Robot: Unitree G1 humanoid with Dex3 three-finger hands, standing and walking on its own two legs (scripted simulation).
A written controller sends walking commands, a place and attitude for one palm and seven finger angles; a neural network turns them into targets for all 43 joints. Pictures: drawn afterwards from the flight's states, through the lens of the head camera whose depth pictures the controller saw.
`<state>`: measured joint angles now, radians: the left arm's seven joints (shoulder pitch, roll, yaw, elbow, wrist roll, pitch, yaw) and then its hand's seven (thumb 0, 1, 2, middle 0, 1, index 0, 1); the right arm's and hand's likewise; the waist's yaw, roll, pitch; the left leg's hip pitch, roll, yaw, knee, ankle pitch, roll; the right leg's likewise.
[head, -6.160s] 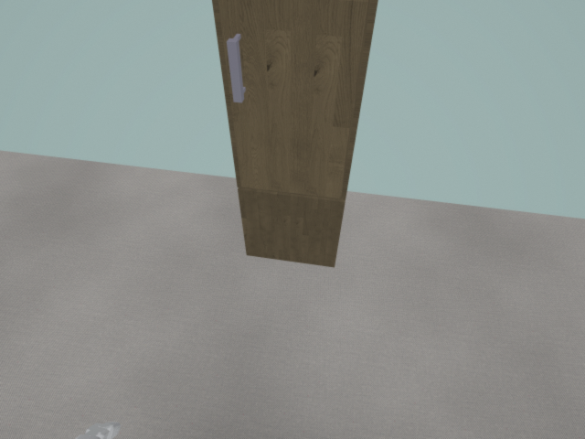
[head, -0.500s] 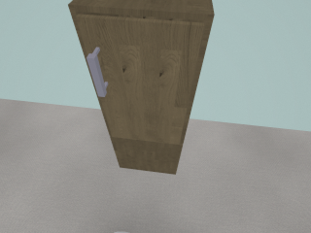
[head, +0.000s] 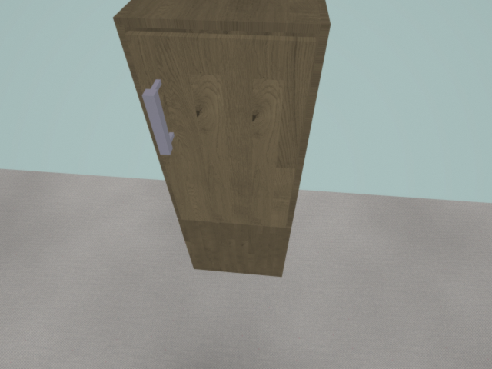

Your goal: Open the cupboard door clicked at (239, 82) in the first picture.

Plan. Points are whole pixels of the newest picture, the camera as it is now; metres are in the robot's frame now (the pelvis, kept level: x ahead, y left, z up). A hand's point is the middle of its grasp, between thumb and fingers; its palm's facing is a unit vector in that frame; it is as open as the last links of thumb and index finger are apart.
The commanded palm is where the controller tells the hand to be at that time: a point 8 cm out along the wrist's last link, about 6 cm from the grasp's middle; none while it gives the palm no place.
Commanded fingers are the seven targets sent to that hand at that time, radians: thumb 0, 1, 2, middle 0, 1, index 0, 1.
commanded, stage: look again from close up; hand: left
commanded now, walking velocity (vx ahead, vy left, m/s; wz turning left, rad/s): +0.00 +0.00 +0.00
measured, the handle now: (161, 118) +0.58 +0.22 +0.09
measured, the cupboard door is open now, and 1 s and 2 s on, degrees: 0 0 0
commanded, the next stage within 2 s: raise the hand with hooked fingers in 0.38 s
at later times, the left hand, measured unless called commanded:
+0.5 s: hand out of the picture +0.02 +0.20 -0.17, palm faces +0.01 -0.98 -0.21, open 7.4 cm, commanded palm +0.09 +0.25 -0.07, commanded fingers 0.00 0.85 0.88 -0.20 -0.33 -0.20 -0.33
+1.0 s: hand (105, 362) +0.14 +0.22 -0.03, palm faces +0.11 -0.99 -0.05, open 9.2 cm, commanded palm +0.14 +0.27 -0.01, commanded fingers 0.00 0.27 0.63 -0.25 -0.70 -0.25 -0.70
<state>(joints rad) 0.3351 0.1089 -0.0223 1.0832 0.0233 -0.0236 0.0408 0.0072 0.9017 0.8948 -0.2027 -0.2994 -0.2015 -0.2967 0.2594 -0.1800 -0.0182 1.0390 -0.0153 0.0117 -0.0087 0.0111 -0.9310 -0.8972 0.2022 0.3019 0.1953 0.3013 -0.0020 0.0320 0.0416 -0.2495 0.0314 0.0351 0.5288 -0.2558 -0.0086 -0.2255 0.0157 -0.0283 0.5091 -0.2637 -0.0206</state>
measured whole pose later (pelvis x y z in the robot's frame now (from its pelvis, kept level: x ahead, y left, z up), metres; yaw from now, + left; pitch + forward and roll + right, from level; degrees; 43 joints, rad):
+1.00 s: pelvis -0.01 +0.00 -0.07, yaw +3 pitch +9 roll -2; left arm 0.52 0.25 0.24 -0.01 -0.31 -0.47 -0.36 0.02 0.49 0.72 -0.24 -0.56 -0.23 -0.56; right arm 0.18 -0.26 -0.05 0.49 0.02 -0.27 -0.04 0.01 -0.91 -0.90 0.20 0.30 0.20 0.30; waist 0.06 -0.02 -0.10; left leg -0.79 0.03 -0.05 1.12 -0.50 -0.01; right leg -0.72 0.00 -0.10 1.07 -0.52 -0.03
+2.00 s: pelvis +0.00 +0.02 -0.02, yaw +2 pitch +3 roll -2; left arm -0.03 0.45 0.42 0.25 -0.36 -0.13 -0.52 -0.01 -0.49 0.30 -0.30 -1.19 -0.30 -1.19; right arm 0.26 -0.25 0.07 0.56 0.05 -0.23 -0.10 0.01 -0.90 -0.90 0.21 0.30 0.20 0.30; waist 0.03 0.03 -0.04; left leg -0.46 0.01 -0.01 0.77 -0.37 0.02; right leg -0.40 0.00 -0.06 0.70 -0.36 0.00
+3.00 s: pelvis +0.00 +0.00 -0.02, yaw +2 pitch +4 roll -1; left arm -0.34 0.51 0.43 0.62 -0.31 -0.13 -0.56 -0.01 -0.51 0.30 -0.30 -1.20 -0.30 -1.20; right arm 0.27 -0.28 0.06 0.60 0.06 -0.18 -0.12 0.01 -0.90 -0.90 0.21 0.30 0.20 0.30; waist -0.01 0.02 -0.04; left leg -0.46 0.03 -0.01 0.72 -0.33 0.00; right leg -0.42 0.01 -0.06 0.68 -0.34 -0.02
